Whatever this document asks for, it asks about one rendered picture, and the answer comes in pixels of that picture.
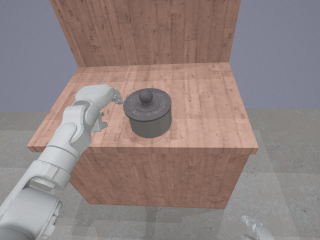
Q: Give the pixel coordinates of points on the knob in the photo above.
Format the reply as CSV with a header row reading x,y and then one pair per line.
x,y
145,96

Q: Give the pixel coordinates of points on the robot left upper arm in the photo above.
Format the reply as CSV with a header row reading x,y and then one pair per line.
x,y
32,216

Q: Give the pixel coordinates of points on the lid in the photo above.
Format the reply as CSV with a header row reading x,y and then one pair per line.
x,y
138,111

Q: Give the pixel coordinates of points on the robot right hand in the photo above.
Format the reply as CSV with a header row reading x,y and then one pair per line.
x,y
261,233

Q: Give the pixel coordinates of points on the table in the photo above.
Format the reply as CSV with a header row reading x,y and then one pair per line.
x,y
181,47

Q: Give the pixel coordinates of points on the robot left hand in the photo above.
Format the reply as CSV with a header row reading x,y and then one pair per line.
x,y
102,95

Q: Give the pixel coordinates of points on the robot left forearm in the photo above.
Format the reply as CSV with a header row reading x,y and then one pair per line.
x,y
52,170

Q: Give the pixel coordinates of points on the pot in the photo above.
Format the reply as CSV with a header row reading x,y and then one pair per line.
x,y
152,129

